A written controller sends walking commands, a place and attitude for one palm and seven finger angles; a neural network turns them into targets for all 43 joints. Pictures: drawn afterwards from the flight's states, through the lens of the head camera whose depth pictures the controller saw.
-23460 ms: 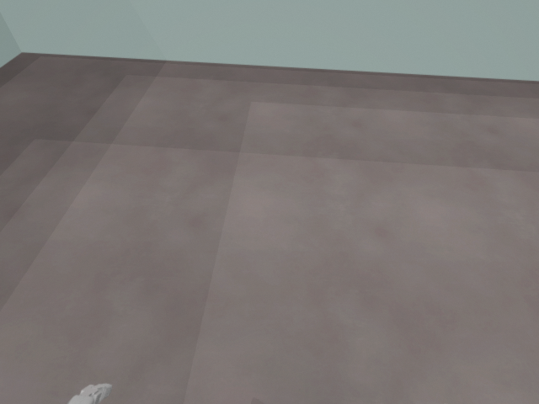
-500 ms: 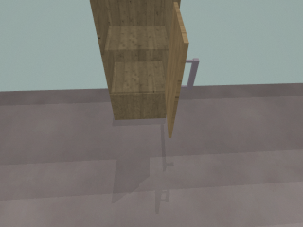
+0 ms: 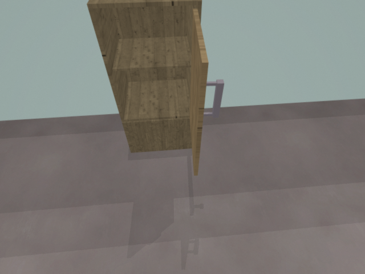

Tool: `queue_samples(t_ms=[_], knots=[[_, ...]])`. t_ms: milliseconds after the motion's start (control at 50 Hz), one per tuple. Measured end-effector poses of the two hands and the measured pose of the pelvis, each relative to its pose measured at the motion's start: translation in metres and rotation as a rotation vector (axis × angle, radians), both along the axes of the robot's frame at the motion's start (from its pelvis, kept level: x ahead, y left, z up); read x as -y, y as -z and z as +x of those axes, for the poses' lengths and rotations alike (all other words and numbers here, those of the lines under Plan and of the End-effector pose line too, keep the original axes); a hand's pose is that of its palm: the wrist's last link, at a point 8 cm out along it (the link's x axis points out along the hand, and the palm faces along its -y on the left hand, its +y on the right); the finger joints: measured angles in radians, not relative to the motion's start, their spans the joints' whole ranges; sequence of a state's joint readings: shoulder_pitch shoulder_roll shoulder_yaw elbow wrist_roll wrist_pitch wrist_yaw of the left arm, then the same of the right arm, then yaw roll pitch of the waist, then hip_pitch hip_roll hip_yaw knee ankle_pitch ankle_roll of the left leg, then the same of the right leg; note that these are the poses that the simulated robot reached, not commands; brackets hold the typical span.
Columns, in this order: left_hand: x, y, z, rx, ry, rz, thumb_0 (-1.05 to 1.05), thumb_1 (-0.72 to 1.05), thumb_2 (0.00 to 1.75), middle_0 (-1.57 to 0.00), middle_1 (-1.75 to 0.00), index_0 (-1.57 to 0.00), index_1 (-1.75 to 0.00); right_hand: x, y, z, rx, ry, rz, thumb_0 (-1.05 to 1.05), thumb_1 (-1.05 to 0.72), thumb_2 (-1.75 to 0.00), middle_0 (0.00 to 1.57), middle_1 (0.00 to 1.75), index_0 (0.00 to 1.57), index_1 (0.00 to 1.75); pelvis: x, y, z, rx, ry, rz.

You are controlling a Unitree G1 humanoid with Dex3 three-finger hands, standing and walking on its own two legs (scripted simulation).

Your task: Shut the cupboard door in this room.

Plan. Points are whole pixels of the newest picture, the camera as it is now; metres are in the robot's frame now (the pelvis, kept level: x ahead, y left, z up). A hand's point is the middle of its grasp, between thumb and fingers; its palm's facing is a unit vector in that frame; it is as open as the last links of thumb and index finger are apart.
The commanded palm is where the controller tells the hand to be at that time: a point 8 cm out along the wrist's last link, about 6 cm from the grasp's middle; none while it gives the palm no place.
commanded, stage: stand and wait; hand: left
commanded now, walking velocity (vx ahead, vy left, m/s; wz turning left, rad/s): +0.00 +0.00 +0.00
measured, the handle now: (211, 99) +0.66 -0.07 -0.02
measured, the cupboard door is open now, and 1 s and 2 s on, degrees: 87 87 87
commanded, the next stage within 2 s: turn or walk to find it in 0.76 s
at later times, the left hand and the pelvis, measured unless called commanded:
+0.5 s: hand out of the picture -0.01 +0.14 -0.18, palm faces +0.05 -0.99 -0.16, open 7.4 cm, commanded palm none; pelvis +0.02 -0.01 +0.00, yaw +0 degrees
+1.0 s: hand out of the picture +0.00 +0.17 -0.18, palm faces +0.10 -0.97 -0.20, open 7.4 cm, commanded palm none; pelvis +0.01 +0.00 -0.01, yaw +3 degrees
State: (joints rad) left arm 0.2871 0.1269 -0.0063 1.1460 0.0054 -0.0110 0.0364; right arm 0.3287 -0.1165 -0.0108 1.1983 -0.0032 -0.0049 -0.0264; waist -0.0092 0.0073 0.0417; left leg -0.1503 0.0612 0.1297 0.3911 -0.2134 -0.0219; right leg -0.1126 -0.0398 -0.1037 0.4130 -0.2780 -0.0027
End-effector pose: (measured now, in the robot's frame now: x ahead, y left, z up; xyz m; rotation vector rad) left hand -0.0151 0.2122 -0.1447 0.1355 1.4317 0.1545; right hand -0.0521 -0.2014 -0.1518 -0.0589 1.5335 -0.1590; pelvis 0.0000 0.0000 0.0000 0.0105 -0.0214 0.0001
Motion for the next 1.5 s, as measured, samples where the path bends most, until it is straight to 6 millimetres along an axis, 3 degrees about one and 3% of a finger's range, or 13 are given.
queue_samples(t_ms=[180,460,960,1180,1260,1400,1500], knots=[[0.014,0.001,-0.003,-0.013,-0.022,-0.014,0.01,0.91,0.89,-0.20,-0.29,-0.20,-0.30,-0.001,0.004,0.032,0.060,-0.020,0.011,0.01,-0.91,-0.90,0.20,0.29,0.20,0.30,0.005,0.001,0.007,0.002,-0.004,0.000],[0.022,0.005,-0.005,-0.029,-0.032,-0.031,0.00,0.90,0.89,-0.20,-0.29,-0.20,-0.30,0.020,-0.001,0.054,0.095,-0.031,-0.042,0.02,-0.92,-0.90,0.20,0.29,0.20,0.30,0.009,0.001,0.015,-0.001,-0.004,0.000],[-0.006,0.006,0.011,0.020,-0.056,0.013,0.00,0.91,0.89,-0.20,-0.29,-0.20,-0.30,0.008,0.003,0.054,0.072,-0.061,-0.023,0.01,-0.91,-0.90,0.20,0.29,0.20,0.30,0.000,0.005,0.012,-0.001,-0.045,-0.002],[-0.040,0.024,0.003,0.045,-0.119,0.018,0.00,0.90,0.89,-0.20,-0.29,-0.20,-0.30,0.006,0.004,0.090,0.138,-0.141,-0.084,0.01,-0.91,-0.90,0.20,0.29,0.20,0.30,-0.021,0.019,0.000,-0.001,-0.103,-0.014],[-0.049,0.019,0.006,0.043,-0.110,0.025,0.00,0.90,0.89,-0.20,-0.29,-0.20,-0.30,0.000,-0.002,0.102,0.193,-0.162,-0.092,0.01,-0.91,-0.90,0.20,0.29,0.20,0.30,-0.025,0.013,-0.004,-0.010,-0.107,-0.010],[-0.043,0.001,0.016,0.099,-0.101,0.047,0.00,0.91,0.90,-0.20,-0.29,-0.20,-0.30,0.005,-0.002,0.107,0.208,-0.181,-0.064,0.01,-0.92,-0.90,0.20,0.30,0.20,0.30,-0.017,0.005,-0.008,-0.019,-0.124,-0.001],[-0.027,-0.002,0.009,0.125,-0.121,0.068,0.00,0.90,0.90,-0.20,-0.29,-0.20,-0.30,0.017,0.009,0.108,0.205,-0.179,-0.030,0.01,-0.92,-0.90,0.20,0.30,0.20,0.30,-0.003,0.010,-0.007,0.000,-0.155,0.006]])
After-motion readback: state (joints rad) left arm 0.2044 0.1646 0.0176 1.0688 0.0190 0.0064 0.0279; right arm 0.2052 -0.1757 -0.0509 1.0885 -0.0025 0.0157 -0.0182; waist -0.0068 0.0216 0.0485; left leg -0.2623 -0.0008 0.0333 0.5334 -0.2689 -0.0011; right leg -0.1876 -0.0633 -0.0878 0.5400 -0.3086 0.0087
